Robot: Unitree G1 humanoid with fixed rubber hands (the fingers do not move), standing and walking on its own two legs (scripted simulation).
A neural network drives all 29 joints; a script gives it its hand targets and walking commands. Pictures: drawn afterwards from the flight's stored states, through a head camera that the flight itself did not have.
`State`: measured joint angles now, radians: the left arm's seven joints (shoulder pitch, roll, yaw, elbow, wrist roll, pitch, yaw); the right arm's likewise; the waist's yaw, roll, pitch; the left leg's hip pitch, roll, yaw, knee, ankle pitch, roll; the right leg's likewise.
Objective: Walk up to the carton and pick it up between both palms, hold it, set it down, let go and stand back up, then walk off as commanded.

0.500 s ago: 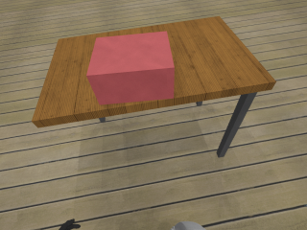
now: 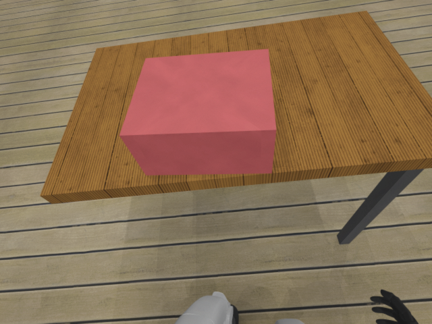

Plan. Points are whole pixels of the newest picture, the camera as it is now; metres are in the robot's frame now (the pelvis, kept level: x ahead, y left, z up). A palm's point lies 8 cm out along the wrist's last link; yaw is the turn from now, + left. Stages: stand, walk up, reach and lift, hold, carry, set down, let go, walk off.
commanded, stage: walk up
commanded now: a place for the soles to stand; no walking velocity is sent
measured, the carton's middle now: (205, 113) +0.53 +0.05 +0.05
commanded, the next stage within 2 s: none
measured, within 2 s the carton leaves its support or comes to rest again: neither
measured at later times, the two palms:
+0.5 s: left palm out of the picture +0.06 +0.34 -0.05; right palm out of the picture +0.12 -0.25 -0.12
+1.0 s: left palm out of the picture -0.02 +0.37 -0.10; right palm out of the picture +0.04 -0.22 -0.07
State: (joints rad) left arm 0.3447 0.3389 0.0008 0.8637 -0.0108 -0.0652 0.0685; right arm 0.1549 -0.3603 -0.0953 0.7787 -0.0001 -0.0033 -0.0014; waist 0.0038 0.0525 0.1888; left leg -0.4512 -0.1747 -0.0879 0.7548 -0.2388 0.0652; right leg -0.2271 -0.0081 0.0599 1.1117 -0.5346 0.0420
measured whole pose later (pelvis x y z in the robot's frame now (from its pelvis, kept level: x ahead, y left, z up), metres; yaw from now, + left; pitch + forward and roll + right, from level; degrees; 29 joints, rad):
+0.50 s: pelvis +0.01 +0.03 +0.02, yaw +3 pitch -5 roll +1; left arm 0.30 0.33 0.00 0.73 0.00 -0.04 0.07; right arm 0.18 -0.36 -0.11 0.76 0.00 0.10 0.00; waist 0.01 0.11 0.22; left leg -0.42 -0.16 -0.14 1.38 -0.51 0.01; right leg -0.38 -0.03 0.01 0.72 -0.27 -0.02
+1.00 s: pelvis -0.05 +0.08 +0.02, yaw +3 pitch -3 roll -1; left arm 0.28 0.33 0.00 0.80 0.01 0.03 0.03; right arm 0.24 -0.36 -0.09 0.77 0.00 -0.03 -0.02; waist 0.01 -0.01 0.20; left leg -0.33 -0.09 -0.11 0.72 -0.34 0.03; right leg -0.38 -0.01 0.06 0.81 -0.45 0.00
